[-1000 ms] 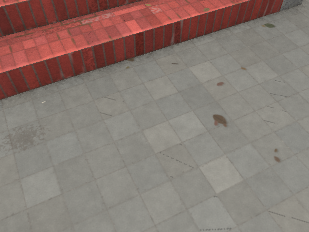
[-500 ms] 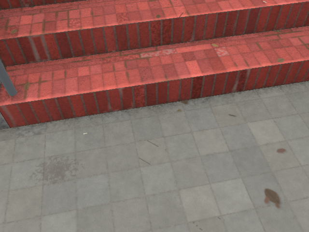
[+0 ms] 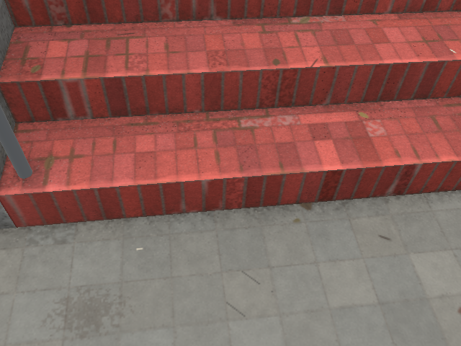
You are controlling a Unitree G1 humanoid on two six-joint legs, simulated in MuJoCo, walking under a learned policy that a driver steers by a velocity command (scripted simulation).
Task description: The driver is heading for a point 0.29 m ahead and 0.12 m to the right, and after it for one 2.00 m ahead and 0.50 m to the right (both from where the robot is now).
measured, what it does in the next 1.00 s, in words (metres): walks ahead, turning right: right foot, then left foot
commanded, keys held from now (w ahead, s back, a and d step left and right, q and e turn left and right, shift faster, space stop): w+e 0.16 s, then e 0.56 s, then no key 0.28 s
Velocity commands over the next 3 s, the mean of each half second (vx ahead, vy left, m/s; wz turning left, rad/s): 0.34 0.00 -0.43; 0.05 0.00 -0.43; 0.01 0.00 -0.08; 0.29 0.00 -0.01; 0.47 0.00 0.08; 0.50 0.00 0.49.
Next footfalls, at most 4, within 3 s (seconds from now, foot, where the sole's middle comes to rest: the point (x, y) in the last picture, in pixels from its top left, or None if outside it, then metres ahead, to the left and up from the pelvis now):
0.40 right None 0.34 -0.15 -0.77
0.86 left None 0.41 0.06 -0.77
1.16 right None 0.24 -0.15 -0.77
2.22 right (351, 308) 0.61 -0.34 -0.77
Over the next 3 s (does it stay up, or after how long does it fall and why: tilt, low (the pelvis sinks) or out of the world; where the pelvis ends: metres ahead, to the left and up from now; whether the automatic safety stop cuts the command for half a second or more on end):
stays up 0.96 -0.28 0.09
